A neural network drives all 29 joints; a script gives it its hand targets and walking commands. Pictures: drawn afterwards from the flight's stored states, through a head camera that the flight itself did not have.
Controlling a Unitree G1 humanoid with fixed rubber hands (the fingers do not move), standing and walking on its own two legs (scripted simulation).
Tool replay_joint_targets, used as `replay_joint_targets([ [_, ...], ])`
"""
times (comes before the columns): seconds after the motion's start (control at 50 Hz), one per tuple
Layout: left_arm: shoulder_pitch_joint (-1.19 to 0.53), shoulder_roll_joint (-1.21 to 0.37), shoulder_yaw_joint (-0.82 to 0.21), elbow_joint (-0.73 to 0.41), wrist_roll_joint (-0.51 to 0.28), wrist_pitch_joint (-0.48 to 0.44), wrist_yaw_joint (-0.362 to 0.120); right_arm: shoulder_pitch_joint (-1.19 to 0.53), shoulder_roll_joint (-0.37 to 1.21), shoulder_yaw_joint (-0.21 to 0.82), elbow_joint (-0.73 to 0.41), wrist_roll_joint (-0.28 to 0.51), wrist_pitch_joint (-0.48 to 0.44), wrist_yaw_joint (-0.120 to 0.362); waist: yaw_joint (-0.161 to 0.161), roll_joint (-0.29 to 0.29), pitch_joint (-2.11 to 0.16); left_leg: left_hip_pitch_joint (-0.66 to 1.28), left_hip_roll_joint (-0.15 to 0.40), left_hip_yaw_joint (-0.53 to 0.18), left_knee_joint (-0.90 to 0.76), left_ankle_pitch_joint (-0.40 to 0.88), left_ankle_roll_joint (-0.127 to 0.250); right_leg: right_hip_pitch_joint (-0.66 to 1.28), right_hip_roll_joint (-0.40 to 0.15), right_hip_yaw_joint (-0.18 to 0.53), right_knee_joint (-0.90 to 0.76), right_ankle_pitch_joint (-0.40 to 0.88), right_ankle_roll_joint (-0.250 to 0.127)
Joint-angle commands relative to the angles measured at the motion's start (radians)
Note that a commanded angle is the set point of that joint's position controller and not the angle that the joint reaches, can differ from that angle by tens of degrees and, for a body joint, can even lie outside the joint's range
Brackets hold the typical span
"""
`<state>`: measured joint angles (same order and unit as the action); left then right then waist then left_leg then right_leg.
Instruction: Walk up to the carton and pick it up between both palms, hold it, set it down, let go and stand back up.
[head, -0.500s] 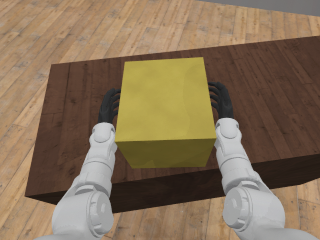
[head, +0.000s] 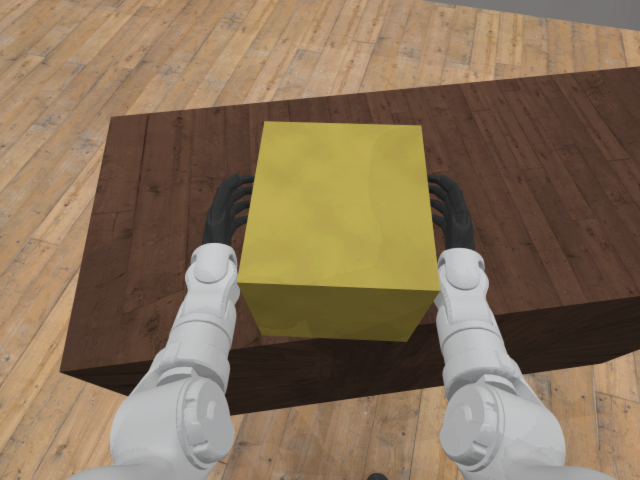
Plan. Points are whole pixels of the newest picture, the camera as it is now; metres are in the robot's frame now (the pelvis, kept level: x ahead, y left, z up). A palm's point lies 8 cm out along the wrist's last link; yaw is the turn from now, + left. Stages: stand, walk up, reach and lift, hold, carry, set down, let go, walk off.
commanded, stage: set down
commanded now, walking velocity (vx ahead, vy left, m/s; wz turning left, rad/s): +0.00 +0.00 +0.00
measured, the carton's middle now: (337, 235) +0.43 -0.02 -0.01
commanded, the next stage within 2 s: none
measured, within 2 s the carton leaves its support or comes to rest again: rests again in 0.34 s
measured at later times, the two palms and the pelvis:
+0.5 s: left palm (217, 206) +0.45 +0.14 +0.04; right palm (453, 211) +0.44 -0.17 +0.04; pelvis +0.01 -0.01 +0.00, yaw -3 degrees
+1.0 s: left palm (207, 218) +0.43 +0.15 +0.04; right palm (474, 225) +0.42 -0.19 +0.03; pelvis -0.01 +0.00 -0.01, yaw -5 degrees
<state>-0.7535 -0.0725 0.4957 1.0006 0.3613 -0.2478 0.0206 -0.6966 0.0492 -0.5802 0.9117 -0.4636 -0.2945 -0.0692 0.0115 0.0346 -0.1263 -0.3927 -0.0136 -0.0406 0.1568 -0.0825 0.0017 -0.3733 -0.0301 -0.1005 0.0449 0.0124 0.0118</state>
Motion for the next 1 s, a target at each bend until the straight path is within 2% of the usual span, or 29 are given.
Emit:
replay_joint_targets([
  [0.0,-0.537,-0.388,-0.235,-0.082,0.013,-0.038,-0.079,-0.569,0.449,0.254,-0.042,-0.073,-0.018,0.137,-0.015,-0.026,-0.649,0.245,0.000,0.028,0.054,0.334,-0.072,0.333,0.079,-0.014,0.120,0.224,-0.002],
  [0.04,-0.549,-0.337,-0.228,-0.090,-0.001,-0.026,-0.078,-0.576,0.430,0.243,-0.031,-0.070,0.002,0.139,-0.009,-0.038,-0.628,0.216,-0.001,0.036,0.041,0.282,-0.065,0.353,0.075,-0.016,0.124,0.196,0.002],
  [0.1,-0.554,-0.266,-0.202,-0.084,-0.010,-0.015,-0.078,-0.591,0.392,0.225,-0.035,-0.073,0.018,0.136,-0.003,-0.045,-0.615,0.171,-0.009,0.035,0.028,0.246,-0.051,0.408,0.065,-0.005,0.147,0.226,0.013],
  [0.16,-0.559,-0.180,-0.160,-0.087,-0.011,-0.014,-0.071,-0.591,0.341,0.199,-0.040,-0.067,0.022,0.114,-0.001,-0.053,-0.617,0.092,-0.019,0.043,0.022,0.245,-0.031,0.486,0.055,0.009,0.183,0.306,0.028],
  [0.2,-0.541,-0.060,-0.114,-0.085,-0.025,-0.021,-0.055,-0.578,0.237,0.172,-0.044,-0.038,0.016,0.081,0.000,-0.069,-0.627,0.039,-0.028,0.056,0.019,0.250,-0.021,0.544,0.053,0.018,0.214,0.382,0.040],
  [0.24,-0.534,0.083,-0.098,-0.097,-0.070,-0.035,-0.026,-0.595,0.113,0.180,-0.069,0.035,0.007,0.029,0.005,-0.081,-0.672,-0.016,-0.032,0.068,0.029,0.283,-0.005,0.600,0.049,0.037,0.256,0.487,0.052],
  [0.3,-0.549,0.244,-0.129,-0.108,-0.183,-0.062,0.024,-0.611,-0.026,0.283,-0.077,0.225,0.000,-0.051,0.005,-0.095,-0.775,-0.110,-0.046,0.094,0.059,0.369,0.017,0.703,0.052,0.074,0.336,0.709,0.068],
  [0.34,-0.545,0.283,-0.155,-0.092,-0.241,-0.074,0.026,-0.618,-0.069,0.358,-0.074,0.333,0.002,-0.080,0.006,-0.078,-0.832,-0.173,-0.050,0.103,0.074,0.410,0.025,0.762,0.049,0.097,0.382,0.854,0.070],
  [0.38,-0.525,0.289,-0.179,-0.075,-0.279,-0.079,0.015,-0.596,-0.090,0.403,-0.058,0.394,0.002,-0.093,-0.003,-0.071,-0.873,-0.190,-0.054,0.108,0.081,0.433,0.026,0.770,0.043,0.107,0.405,0.934,0.072],
  [0.42,-0.512,0.294,-0.183,-0.026,-0.286,-0.074,0.004,-0.583,-0.104,0.408,-0.035,0.410,0.003,-0.101,-0.011,-0.061,-0.879,-0.188,-0.050,0.107,0.084,0.439,0.019,0.749,0.036,0.110,0.391,0.916,0.072],
  [0.48,-0.516,0.277,-0.206,-0.004,-0.302,-0.060,-0.005,-0.575,-0.099,0.410,-0.019,0.422,0.020,-0.109,-0.029,-0.046,-0.821,-0.100,-0.047,0.104,0.116,0.453,-0.008,0.621,0.055,0.086,0.346,0.765,0.060],
  [0.56,-0.529,0.277,-0.218,-0.017,-0.294,-0.035,0.022,-0.570,-0.173,0.369,-0.020,0.434,0.043,-0.099,-0.022,0.035,-0.776,0.127,-0.030,0.087,0.201,0.558,-0.077,0.352,0.093,0.052,0.265,0.516,0.024],
  [0.64,-0.545,0.248,-0.238,-0.086,-0.277,-0.018,0.062,-0.563,-0.210,0.337,-0.043,0.430,0.054,-0.074,-0.003,0.071,-0.807,0.330,-0.010,0.069,0.258,0.691,-0.123,0.146,0.124,0.030,0.206,0.342,-0.001],
  [0.68,-0.537,0.267,-0.246,-0.087,-0.284,-0.008,0.075,-0.549,-0.256,0.335,-0.037,0.438,0.059,-0.062,0.008,0.068,-0.806,0.394,-0.001,0.070,0.272,0.718,-0.136,0.088,0.135,0.028,0.180,0.288,-0.007],
  [0.74,-0.538,0.283,-0.264,-0.088,-0.311,0.004,0.081,-0.570,-0.303,0.358,-0.034,0.471,0.064,-0.050,0.019,0.044,-0.812,0.383,0.002,0.070,0.279,0.696,-0.133,0.064,0.137,0.033,0.181,0.270,-0.008],
  [0.82,-0.573,0.291,-0.321,-0.094,-0.392,0.007,0.090,-0.635,-0.310,0.400,-0.062,0.516,0.070,-0.039,0.034,0.014,-0.855,0.335,0.005,0.069,0.296,0.657,-0.123,0.047,0.131,0.036,0.209,0.261,0.004],
  [0.92,-0.573,0.376,-0.347,-0.009,-0.468,0.005,0.072,-0.649,-0.368,0.464,0.018,0.577,0.080,-0.038,0.035,-0.024,-0.812,0.208,0.001,0.075,0.303,0.546,-0.105,0.102,0.111,0.054,0.258,0.290,0.019],
  [0.98,-0.592,0.441,-0.374,0.049,-0.544,-0.016,0.053,-0.681,-0.404,0.516,0.058,0.637,0.072,-0.038,0.033,-0.051,-0.826,0.105,0.000,0.087,0.296,0.455,-0.082,0.156,0.098,0.066,0.295,0.313,0.030],
])
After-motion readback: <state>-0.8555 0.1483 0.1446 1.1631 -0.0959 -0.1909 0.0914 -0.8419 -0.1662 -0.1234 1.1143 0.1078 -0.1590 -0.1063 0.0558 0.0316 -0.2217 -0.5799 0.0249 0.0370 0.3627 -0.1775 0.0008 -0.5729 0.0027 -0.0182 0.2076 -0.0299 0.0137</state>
